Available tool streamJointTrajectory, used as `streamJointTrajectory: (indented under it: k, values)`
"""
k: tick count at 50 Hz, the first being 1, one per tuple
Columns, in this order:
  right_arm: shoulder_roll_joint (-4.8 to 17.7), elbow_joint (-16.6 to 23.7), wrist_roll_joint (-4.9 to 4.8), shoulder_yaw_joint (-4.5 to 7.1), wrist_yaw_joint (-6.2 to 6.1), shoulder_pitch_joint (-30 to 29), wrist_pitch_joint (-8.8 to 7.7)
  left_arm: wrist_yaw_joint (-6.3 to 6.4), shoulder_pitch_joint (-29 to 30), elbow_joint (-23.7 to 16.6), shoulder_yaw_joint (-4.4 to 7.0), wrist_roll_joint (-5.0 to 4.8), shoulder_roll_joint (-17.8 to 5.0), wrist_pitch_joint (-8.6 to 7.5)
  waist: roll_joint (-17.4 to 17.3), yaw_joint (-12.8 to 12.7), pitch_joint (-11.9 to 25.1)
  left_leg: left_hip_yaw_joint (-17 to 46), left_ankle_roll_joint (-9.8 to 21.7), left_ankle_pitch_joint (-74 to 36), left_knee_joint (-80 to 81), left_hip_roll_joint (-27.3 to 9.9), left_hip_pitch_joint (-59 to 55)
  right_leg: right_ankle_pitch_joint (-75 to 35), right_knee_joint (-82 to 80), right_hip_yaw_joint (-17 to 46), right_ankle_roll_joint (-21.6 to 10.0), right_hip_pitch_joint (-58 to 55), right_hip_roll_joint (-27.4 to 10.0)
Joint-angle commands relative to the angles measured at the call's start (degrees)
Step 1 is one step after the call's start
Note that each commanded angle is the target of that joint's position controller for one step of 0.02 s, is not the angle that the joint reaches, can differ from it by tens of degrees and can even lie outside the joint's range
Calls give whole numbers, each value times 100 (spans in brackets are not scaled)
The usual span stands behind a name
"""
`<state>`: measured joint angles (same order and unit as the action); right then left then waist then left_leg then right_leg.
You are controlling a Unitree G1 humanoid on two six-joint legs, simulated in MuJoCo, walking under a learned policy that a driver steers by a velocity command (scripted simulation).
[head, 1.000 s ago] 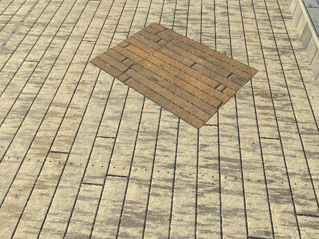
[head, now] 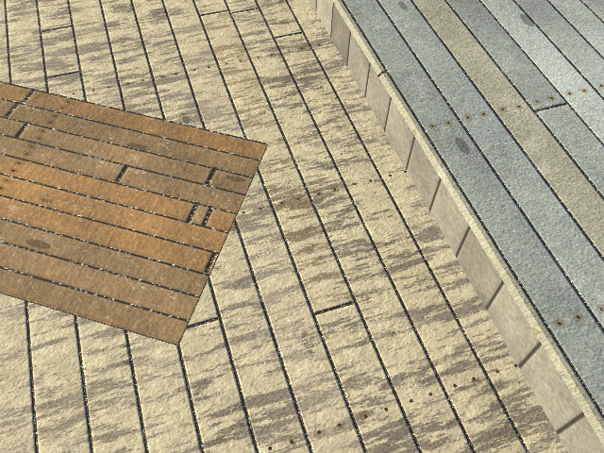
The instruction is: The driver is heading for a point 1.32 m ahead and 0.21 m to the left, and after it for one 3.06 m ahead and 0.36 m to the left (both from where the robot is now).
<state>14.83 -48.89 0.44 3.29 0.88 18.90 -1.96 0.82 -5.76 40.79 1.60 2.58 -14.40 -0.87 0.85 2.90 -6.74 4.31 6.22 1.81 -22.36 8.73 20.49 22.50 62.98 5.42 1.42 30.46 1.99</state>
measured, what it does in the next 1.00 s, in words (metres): walks ahead: right foot, then left foot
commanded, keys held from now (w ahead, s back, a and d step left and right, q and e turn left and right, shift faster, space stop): q+shift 0.34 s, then w+q+shift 0.10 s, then w+e+shift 0.56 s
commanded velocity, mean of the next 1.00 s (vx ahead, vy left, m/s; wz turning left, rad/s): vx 0.47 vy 0.00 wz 0.21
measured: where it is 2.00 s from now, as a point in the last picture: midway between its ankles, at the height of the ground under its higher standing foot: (278, 151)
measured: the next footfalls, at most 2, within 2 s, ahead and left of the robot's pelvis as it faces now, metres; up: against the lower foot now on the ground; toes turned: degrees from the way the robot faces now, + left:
right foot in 0.28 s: +0.15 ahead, -0.12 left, +0.00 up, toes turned +26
left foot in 0.76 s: +0.16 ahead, +0.16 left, +0.00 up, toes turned +21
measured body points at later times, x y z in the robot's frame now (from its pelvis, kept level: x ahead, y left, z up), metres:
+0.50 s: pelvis +0.08 -0.05 +0.02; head +0.10 -0.07 +0.46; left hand +0.07 +0.26 -0.07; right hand +0.31 -0.28 -0.10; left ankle +0.02 +0.07 -0.64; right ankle +0.12 -0.14 -0.73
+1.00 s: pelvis +0.26 +0.08 +0.00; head +0.27 +0.09 +0.45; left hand +0.31 +0.38 -0.12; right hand +0.37 -0.18 -0.11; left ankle +0.12 +0.15 -0.73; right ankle +0.35 -0.03 -0.64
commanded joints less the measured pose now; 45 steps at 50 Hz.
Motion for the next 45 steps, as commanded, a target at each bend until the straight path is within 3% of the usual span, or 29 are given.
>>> streamJointTrajectory:
  k: [1, 4, 6, 10, 13, 14, 15, 16, 17, 18, 20, 22, 24, 26, 27, 29, 31, 33, 35, 37, 38, 39, 40, 41, 42, 43, 45]
  values:
    - [953, 551, 48, 271, -21, -194, 64, 64, -838, -138, 65, -22, -425, 201, -485, -496, 1268, 1928, 656, -1351, 487, -1358, -271, -67, -429, -126, 80, -518, 69]
    - [1027, 669, 20, 362, -50, -116, 240, 82, -210, -306, 55, -47, -548, 282, -670, -291, 1021, 2474, 414, 1138, 821, -1189, -67, -404, -883, 11, 77, -353, 112]
    - [1053, 698, 21, 413, -62, -40, 321, 102, 77, -364, 32, -82, -560, 250, -765, -143, 892, 2753, 343, 1910, 886, -1123, -225, -448, -1243, 96, 72, -277, 169]
    - [1100, 738, 86, 493, -49, -19, 430, 156, 267, -425, -21, -217, -527, 66, -898, 23, 776, 3115, 309, 1635, 624, -1057, -544, -251, -2190, 180, -52, -584, 376]
    - [1057, 840, 47, 496, -25, -366, 451, 256, -275, -332, 6, -269, -590, -73, -993, -274, 740, 3290, -50, 1627, 402, -831, -173, -529, -3760, 175, -202, -1746, 428]
    - [928, 861, -10, 459, -30, -370, 427, 318, -446, -290, 65, -245, -764, -116, -769, -335, 763, 3076, -334, 2411, 168, -532, 211, -749, -4502, 339, -279, -2373, 84]
    - [570, 863, -70, 375, -51, 68, 408, 373, -388, -422, 156, -210, -1196, -109, 152, -89, 1096, 2221, -646, 3277, -988, -60, 559, 58, -5033, 1475, -557, -2931, -1205]
    - [634, 973, -66, 409, -97, 49, 375, 320, 119, -629, 203, -76, -1568, -72, 1241, -72, 903, 672, -787, 3381, -2561, 552, 1427, -8, -5414, 2899, -1194, -2635, -2420]
    - [1258, 904, 158, 531, -96, -250, 371, 284, 111, -569, 143, -77, -1093, -36, 452, -91, 684, 472, -876, 2747, -3428, -147, 1437, -1056, -5214, 2264, -1353, -2222, -2257]
    - [1210, 897, 200, 536, -25, -236, 388, 243, 54, -564, 82, -81, -824, -29, 351, -47, 876, 395, -800, 2236, -3773, -254, 1314, -662, -5099, 1676, -1189, -2200, -1873]
    - [1048, 907, 223, 471, 171, -147, 482, 190, 29, -578, 83, -96, -848, -19, 783, -48, 864, 157, -751, 1745, -4565, -433, 1737, 474, -5290, 1108, -905, -2371, -1454]
    - [1034, 1012, 158, 413, 340, -372, 519, 126, -275, -541, 125, -99, -936, -59, 804, -219, 629, -46, -773, 1519, -4852, -688, 2302, 1034, -5516, 940, -837, -2578, -1453]
    - [803, 1107, 196, 298, 383, -717, 433, 32, -992, -274, 169, -73, -956, -217, 516, -487, 520, 182, -764, 1265, -4565, -674, 2455, 1210, -5571, 1100, -892, -2707, -1439]
    - [659, 1058, 221, 230, 345, -804, 342, -37, -1448, -12, 205, -82, -977, -374, 454, -575, 423, 501, -716, 1068, -4058, -512, 2421, 1130, -5632, 1199, -982, -2806, -1429]
    - [705, 1066, 229, 232, 321, -907, 305, -57, -1545, 75, 227, -118, -1020, -414, 471, -572, 357, 503, -715, 1018, -3765, -500, 2438, 1058, -5662, 1235, -1052, -2863, -1416]
    - [777, 1101, 274, 189, 308, -1144, 250, -112, -1557, 170, 250, -216, -1040, -428, 613, -488, 364, -87, -794, 956, -2968, -841, 2254, 812, -5738, 1258, -1186, -2881, -1351]
    - [619, 1241, 222, 76, 301, -1727, 161, -156, -1717, 227, 263, -214, -1034, -419, 728, -697, 292, -439, -928, 1138, -2062, -904, 1605, 518, -5743, 1215, -1264, -2419, -1217]
    - [503, 1361, 109, -7, 297, -2022, 71, -170, -1856, 338, 328, -149, -1191, -393, 862, -737, 210, -548, -937, 1551, -1347, -759, 953, 383, -5642, 1228, -1358, -2034, -1207]
    - [529, 1385, 51, -38, 229, -1939, -19, -185, -1831, 396, 390, -160, -1280, -330, 863, -606, 151, -604, -799, 1768, -679, -643, 187, 376, -5459, 1356, -1457, -1620, -1243]
    - [613, 1140, 36, -16, 50, -1080, -159, -188, -1629, 382, 396, -255, -1157, -293, 496, -119, 406, -535, -586, 918, 110, -707, -1678, 97, -4851, 1266, -1316, -719, -1064]
    - [894, 896, 101, 81, -83, -161, -247, -195, -1417, 295, 364, -286, -974, -354, 150, 330, 899, -138, -476, 1126, 7, -1104, -3278, 36, -3922, 982, -1123, 239, -694]
    - [1447, 812, 236, 211, -182, 922, -284, -207, -1194, 72, 215, -328, -424, -427, -949, 889, 1741, 1428, -363, 3166, 454, -2651, -4488, 537, -1906, 208, -932, 980, -85]
    - [1959, 772, 306, 349, -247, 816, -217, -167, -1114, -191, 162, -468, -279, -447, -1788, 708, 1624, 3223, -8, 4537, 1169, -3552, -4218, 513, -562, -289, -868, 2177, 142]
    - [1428, 891, 304, 235, -244, 365, -233, -155, -1007, -70, 226, -325, -613, -347, -910, 471, 1135, 2964, 29, 4373, 1069, -3410, -3540, 42, 212, -1, -889, 2249, -302]
    - [974, 962, 252, 94, -206, -40, -265, -232, -1067, 52, 263, -265, -612, -295, -669, 200, 847, 2161, -118, 3671, 1045, -3027, -3102, -385, 362, 0, -827, 2172, -445]
    - [720, 962, 219, 22, -172, -200, -272, -306, -1222, 179, 277, -229, -594, -235, -632, 30, 766, 1455, -244, 2944, 1127, -2726, -2788, -619, 424, -94, -728, 1972, -586]
    - [547, 811, 124, -33, -175, -104, -317, -441, -1113, 217, 285, -93, -497, -91, -772, -71, 474, 478, -369, 1984, 1308, -2331, -2467, -906, 767, -292, -622, 2077, -741]
Velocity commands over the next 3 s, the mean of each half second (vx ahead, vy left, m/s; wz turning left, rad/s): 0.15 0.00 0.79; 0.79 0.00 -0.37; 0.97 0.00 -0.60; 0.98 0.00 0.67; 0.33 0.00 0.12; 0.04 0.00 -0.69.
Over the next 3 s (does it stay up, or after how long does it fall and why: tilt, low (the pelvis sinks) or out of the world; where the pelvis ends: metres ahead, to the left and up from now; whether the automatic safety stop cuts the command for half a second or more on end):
stays up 1.45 0.09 0.00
